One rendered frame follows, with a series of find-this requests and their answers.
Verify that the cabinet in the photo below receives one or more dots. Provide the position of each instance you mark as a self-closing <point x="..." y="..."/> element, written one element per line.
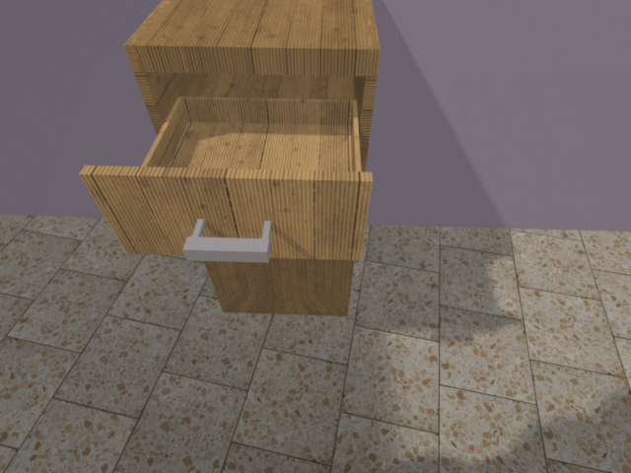
<point x="264" y="49"/>

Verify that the handle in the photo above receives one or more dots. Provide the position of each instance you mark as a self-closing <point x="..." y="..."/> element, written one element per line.
<point x="230" y="249"/>

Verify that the drawer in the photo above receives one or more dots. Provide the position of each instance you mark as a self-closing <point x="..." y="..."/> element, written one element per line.
<point x="237" y="162"/>

